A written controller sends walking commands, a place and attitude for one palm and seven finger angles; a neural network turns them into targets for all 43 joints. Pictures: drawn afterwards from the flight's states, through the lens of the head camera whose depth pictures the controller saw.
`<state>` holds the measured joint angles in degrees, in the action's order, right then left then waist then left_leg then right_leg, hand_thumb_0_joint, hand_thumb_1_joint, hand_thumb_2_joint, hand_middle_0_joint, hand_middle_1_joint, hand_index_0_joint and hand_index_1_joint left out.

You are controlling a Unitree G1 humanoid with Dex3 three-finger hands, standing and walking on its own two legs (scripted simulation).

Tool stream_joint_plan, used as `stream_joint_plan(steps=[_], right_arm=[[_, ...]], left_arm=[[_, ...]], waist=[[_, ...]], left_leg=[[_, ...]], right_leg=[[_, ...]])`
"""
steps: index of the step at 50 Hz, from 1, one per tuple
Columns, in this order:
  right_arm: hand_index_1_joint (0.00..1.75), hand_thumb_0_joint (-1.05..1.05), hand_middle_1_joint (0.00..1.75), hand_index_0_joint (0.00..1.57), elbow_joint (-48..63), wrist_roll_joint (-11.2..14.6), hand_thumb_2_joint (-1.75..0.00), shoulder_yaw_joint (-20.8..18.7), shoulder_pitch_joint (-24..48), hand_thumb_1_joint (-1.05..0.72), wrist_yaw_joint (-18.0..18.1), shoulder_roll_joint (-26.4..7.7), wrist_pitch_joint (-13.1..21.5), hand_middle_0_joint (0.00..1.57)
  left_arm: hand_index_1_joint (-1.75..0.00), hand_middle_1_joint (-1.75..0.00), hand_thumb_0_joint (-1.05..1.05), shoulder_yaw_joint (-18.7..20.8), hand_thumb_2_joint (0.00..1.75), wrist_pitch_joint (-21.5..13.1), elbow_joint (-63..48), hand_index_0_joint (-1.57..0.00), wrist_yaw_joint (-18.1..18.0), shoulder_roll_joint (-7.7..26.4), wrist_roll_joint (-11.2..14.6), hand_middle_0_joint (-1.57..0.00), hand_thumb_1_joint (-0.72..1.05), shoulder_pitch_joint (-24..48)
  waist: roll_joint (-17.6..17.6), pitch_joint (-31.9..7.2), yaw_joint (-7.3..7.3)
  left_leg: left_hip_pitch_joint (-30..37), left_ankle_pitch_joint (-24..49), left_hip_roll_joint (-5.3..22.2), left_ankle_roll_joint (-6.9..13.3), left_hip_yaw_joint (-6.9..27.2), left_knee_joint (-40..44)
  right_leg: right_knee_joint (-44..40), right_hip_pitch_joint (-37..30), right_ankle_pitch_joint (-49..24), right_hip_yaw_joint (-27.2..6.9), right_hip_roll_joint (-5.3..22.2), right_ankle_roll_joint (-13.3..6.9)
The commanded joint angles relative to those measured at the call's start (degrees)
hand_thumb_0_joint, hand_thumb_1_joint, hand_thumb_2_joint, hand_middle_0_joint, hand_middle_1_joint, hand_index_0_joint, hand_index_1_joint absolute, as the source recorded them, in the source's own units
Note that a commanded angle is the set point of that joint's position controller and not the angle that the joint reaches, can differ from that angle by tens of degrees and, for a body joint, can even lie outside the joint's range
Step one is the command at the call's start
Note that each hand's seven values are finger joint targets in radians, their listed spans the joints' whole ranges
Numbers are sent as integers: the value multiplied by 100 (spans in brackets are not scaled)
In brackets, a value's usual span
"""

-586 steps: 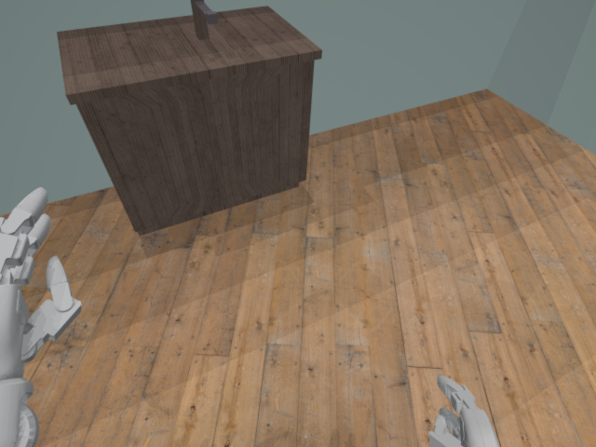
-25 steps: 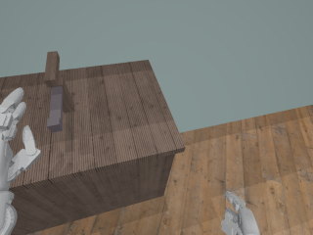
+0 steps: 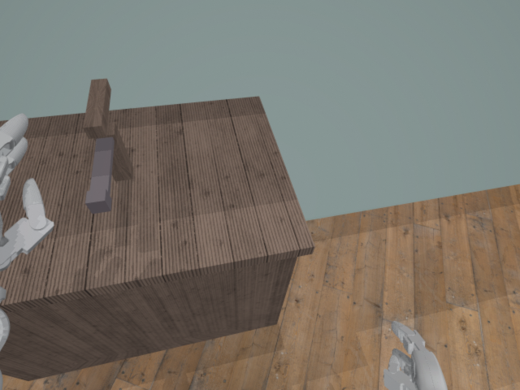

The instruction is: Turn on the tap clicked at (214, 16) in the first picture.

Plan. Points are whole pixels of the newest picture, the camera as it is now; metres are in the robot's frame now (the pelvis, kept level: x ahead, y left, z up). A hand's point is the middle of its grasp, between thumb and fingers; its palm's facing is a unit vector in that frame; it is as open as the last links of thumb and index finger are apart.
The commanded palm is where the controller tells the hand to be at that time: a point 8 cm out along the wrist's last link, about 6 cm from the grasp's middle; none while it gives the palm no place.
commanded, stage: come to a stop and stand still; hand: left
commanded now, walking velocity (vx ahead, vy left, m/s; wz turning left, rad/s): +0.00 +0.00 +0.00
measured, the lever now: (99, 201) +0.34 +0.31 +0.06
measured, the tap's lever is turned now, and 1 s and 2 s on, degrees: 0 0 0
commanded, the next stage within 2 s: look again from close up in 0.64 s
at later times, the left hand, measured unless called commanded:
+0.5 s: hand out of the picture +0.18 +0.31 +0.17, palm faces +0.45 -0.84 -0.29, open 7.4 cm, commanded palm +0.13 +0.33 +0.17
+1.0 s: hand (28, 254) +0.21 +0.29 +0.16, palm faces +0.37 -0.85 -0.38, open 7.4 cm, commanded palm +0.15 +0.32 +0.17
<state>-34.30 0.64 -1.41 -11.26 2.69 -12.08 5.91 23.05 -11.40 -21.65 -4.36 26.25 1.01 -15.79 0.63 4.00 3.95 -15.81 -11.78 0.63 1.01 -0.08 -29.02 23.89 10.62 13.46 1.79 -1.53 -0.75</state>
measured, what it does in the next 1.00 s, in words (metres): stands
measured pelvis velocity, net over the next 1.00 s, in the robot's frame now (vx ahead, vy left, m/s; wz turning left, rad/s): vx -0.01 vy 0.04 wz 0.00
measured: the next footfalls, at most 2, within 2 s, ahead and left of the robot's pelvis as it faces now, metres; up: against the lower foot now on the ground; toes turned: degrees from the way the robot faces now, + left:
none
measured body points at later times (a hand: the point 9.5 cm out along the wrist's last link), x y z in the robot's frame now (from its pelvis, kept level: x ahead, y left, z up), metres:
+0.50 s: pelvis -0.03 +0.05 +0.00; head -0.02 +0.09 +0.45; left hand +0.15 +0.36 +0.18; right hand +0.15 -0.16 -0.07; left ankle +0.02 +0.11 -0.74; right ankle -0.01 -0.11 -0.74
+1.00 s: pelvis -0.01 +0.04 +0.00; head +0.00 +0.06 +0.45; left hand +0.18 +0.33 +0.18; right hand +0.16 -0.19 -0.07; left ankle +0.02 +0.11 -0.74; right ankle -0.01 -0.11 -0.74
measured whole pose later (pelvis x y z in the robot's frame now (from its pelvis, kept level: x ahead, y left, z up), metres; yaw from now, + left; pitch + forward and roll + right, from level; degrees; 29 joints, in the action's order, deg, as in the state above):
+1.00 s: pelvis -0.01 +0.04 +0.00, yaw +0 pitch -1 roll -2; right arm -34.2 0.4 0.3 -12.2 1.1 -11.1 7.2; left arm 19.9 -14.4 -23.7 -4.8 20.0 1.0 -23.0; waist 0.7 2.8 1.7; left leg -13.8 -11.0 -2.0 3.8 -1.5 -25.7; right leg 21.2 9.1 11.1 -0.7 0.6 2.1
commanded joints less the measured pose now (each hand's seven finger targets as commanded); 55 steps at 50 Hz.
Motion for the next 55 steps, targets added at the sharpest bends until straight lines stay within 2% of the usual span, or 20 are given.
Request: stream_joint_plan(steps=[1,4,7,9,11,14,15,19,22,24,28,29,30,36,41,44,45,49,50,55], right_arm=[[30,0,30,20,917,87,-90,-256,229,-90,-138,-710,471,20],[30,0,30,20,993,134,-90,-232,408,-90,-372,-652,480,20],[30,0,30,20,1114,57,-90,-196,450,-90,-360,-727,439,20],[30,0,30,20,1097,63,-90,-166,506,-90,-238,-708,381,20],[30,0,30,20,1183,44,-90,-115,514,-90,-131,-632,335,20],[30,0,30,20,1139,25,-90,-83,578,-90,-39,-652,372,20],[30,0,30,20,1116,0,-90,-65,536,-90,-31,-643,398,20],[30,0,30,20,1029,37,-90,-62,464,-90,-117,-636,606,20],[30,0,30,20,923,-13,-90,-90,353,-90,-165,-726,649,20],[30,0,30,20,870,-1,-90,-91,395,-90,-174,-728,642,20],[30,0,30,20,895,-38,-90,-70,401,-90,-147,-688,548,20],[30,0,30,20,888,-38,-90,-74,437,-90,-141,-700,523,20],[30,0,30,20,914,-51,-90,-51,440,-90,-133,-651,493,20],[30,0,30,20,967,-33,-90,-65,418,-90,-137,-666,531,20],[30,0,30,20,927,-26,-90,-97,365,-90,-155,-685,521,20],[30,0,30,20,903,-6,-90,-101,384,-90,-138,-677,479,20],[30,0,30,20,905,-14,-90,-100,374,-90,-129,-673,460,20],[30,0,30,20,916,7,-90,-105,435,-90,-95,-662,427,20],[30,0,30,20,933,-8,-90,-97,428,-90,-87,-655,417,20],[30,0,30,20,941,-6,-90,-106,479,-90,-65,-667,409,20]], left_arm=[[-30,-30,0,278,90,-539,-796,-20,-127,388,177,-20,90,282],[-30,-30,0,-247,90,-496,-1504,-20,-84,-91,209,-20,90,-753],[-30,-30,0,225,90,-506,-1880,-20,-143,449,135,-20,90,-836],[-30,-30,0,938,90,-529,-1851,-20,-241,1027,174,-20,90,-837],[-30,-30,0,946,90,-584,-1697,-20,-216,878,261,-20,90,-655],[-30,-30,0,940,90,-677,-1862,-20,-180,995,227,-20,90,53],[-30,-30,0,802,90,-702,-1697,-20,-164,852,208,-20,90,162],[-30,-30,0,95,90,-735,-1681,-20,-116,201,87,-20,90,325],[-30,-30,0,-151,90,-696,-1496,-20,-148,30,-36,-20,90,231],[-30,-30,0,-64,90,-687,-1477,-20,-184,128,-87,-20,90,286],[-30,-30,0,186,90,-691,-1234,-20,-219,284,-98,-20,90,228],[-30,-30,0,451,90,-702,-1299,-20,-228,549,-104,-20,90,214],[-30,-30,0,326,90,-712,-1268,-20,-208,358,-71,-20,90,216],[-30,-30,0,251,90,-755,-1599,-20,-161,313,-36,-20,90,92],[-30,-30,0,143,90,-696,-1529,-20,-155,218,-22,-20,90,-161],[-30,-30,0,334,90,-644,-1389,-20,-177,403,1,-20,90,-260],[-30,-30,0,205,90,-627,-1311,-20,-163,238,17,-20,90,-277],[-30,-30,0,370,90,-600,-1430,-20,-174,466,44,-20,90,-198],[-30,-30,0,289,90,-590,-1380,-20,-169,342,66,-20,90,-234],[-30,-30,0,279,90,-549,-1647,-20,-189,364,115,-20,90,-339]], waist=[[-806,-1702,-136],[-987,-1659,-126],[-215,-1306,-157],[96,-1204,-179],[-47,-1040,-233],[-842,-775,-260],[-986,-705,-256],[-907,-756,-257],[-637,-783,-248],[-746,-730,-247],[-463,-616,-233],[-474,-677,-222],[-426,-644,-242],[-772,-826,-255],[-643,-967,-262],[-463,-988,-247],[-400,-933,-264],[-434,-925,-255],[-253,-933,-260],[-449,-1120,-256]], left_leg=[[1090,2064,255,113,81,229],[1184,2677,568,230,327,254],[430,1803,584,106,441,493],[345,1172,495,62,419,605],[188,690,453,64,487,793],[-76,-349,562,117,608,1166],[-287,-842,638,162,702,1326],[-246,-1739,617,195,709,1469],[-169,-1853,611,141,800,1509],[-185,-1944,632,96,838,1617],[-318,-1878,566,76,836,1559],[-314,-1833,559,65,801,1559],[-299,-1706,528,53,800,1519],[20,-1067,529,-38,781,1506],[364,-159,443,-118,604,1225],[409,105,403,-103,508,1093],[401,184,376,-106,491,1072],[400,96,335,-37,419,996],[407,170,313,-14,421,951],[618,714,251,34,317,716]], right_leg=[[282,-423,-2450,-792,743,-35],[438,-218,-1711,-443,507,65],[200,-384,-1105,-304,438,-8],[70,-342,-909,-277,444,-11],[29,-290,-640,-251,427,-18],[114,-265,-166,-203,350,-9],[151,-344,15,-170,339,-4],[35,-405,99,-228,291,-2],[-81,-284,146,-291,267,-4],[-62,-248,166,-285,226,15],[-246,-316,130,-351,241,-5],[-275,-390,108,-326,232,9],[-327,-384,66,-334,248,-10],[-246,-437,-234,-238,188,-10],[-309,-357,-536,-255,251,-31],[-372,-372,-661,-252,293,-15],[-388,-340,-695,-266,310,-30],[-445,-337,-714,-322,348,-22],[-471,-364,-783,-341,358,-32],[-458,-407,-1198,-442,448,-54]])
